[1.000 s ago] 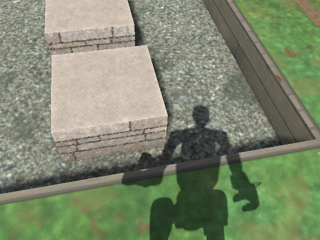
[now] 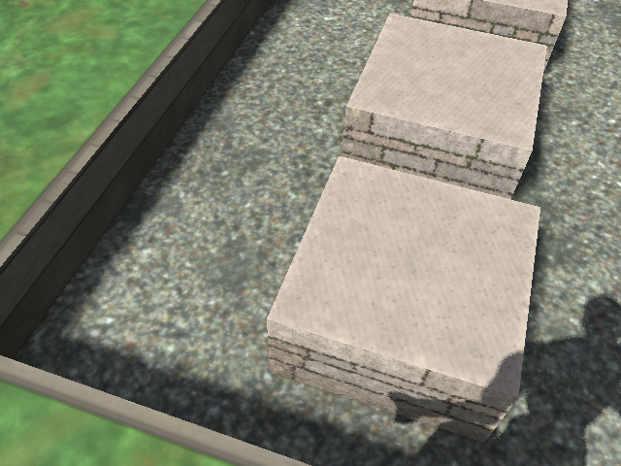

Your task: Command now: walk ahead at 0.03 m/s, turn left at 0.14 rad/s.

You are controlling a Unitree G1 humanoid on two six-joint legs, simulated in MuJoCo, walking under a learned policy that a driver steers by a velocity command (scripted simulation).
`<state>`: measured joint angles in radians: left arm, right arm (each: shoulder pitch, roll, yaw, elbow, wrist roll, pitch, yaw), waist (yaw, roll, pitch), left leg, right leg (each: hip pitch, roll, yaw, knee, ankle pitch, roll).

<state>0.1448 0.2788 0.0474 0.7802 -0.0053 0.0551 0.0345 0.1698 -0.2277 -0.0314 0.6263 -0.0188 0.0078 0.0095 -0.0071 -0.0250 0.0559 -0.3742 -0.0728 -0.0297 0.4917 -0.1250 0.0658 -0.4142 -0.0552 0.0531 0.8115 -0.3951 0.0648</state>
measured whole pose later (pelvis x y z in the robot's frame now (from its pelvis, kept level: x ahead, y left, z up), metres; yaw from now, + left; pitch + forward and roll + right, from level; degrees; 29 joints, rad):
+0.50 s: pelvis +0.05 -0.04 +0.00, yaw +1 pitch -1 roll +0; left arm 0.24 0.20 0.00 0.86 0.00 -0.01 0.02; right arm 0.24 -0.20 -0.05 0.80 -0.01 0.03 -0.02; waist 0.00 0.00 0.03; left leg -0.29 -0.03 -0.07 0.53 -0.22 -0.01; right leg -0.18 0.00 0.00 0.55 -0.35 0.00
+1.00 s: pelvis +0.20 -0.01 +0.01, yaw +0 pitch +1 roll +0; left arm 0.14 0.29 0.05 0.84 0.00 -0.07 -0.01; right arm 0.41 -0.22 -0.05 0.90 -0.01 -0.07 0.00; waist -0.05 -0.03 0.01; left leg -0.03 -0.05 0.02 0.30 -0.29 0.06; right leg -0.58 -0.06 0.02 0.82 -0.05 -0.01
